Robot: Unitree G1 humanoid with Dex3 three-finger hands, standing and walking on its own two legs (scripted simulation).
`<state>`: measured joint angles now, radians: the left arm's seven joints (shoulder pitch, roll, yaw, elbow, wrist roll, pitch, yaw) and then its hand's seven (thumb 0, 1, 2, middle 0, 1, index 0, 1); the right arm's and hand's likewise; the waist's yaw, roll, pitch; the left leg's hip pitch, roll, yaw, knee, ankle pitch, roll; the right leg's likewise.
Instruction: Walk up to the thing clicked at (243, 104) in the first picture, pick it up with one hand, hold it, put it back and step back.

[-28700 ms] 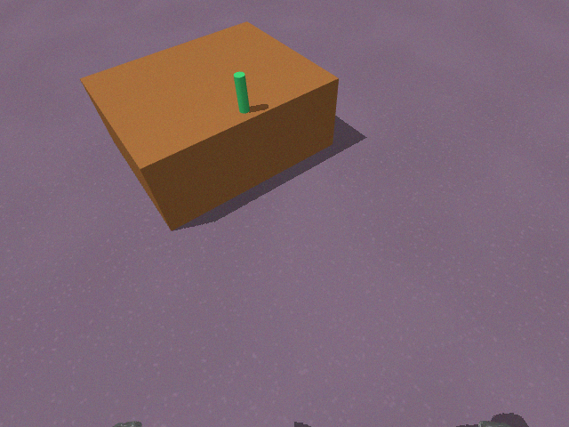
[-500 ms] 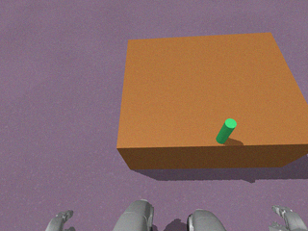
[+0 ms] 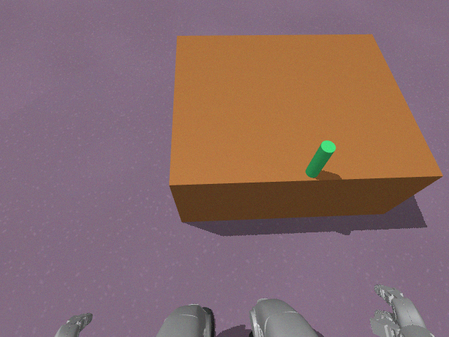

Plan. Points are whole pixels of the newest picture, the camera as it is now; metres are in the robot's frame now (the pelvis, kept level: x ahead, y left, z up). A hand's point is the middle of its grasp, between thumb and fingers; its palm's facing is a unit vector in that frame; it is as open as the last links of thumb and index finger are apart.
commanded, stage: step back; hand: right
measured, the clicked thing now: (319, 160) +0.59 -0.29 -0.30
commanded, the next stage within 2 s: none
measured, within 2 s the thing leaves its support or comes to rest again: neither
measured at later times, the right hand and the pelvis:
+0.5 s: hand out of the picture -0.05 -0.29 -0.16, palm faces -0.08 +0.91 -0.41, open 7.4 cm; pelvis -0.14 -0.02 -0.01, yaw +3 degrees
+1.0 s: hand out of the picture -0.16 -0.33 -0.15, palm faces -0.01 +0.91 -0.41, open 7.4 cm; pelvis -0.30 -0.05 -0.02, yaw -1 degrees
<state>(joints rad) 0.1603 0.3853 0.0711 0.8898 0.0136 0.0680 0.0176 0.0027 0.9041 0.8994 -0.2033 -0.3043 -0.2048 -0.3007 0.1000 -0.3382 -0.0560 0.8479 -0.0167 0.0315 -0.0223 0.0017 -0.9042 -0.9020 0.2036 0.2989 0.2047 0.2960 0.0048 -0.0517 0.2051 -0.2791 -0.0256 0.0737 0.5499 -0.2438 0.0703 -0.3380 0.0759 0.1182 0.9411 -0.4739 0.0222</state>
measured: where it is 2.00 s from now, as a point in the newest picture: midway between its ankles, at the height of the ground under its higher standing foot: outside the picture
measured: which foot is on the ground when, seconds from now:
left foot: down 0.00-0.16, up 0.18-0.52, down 0.54-0.98, up 1.00-1.00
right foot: up 0.00-0.10, down 0.12-0.56, up 0.58-0.92, down 0.94-1.00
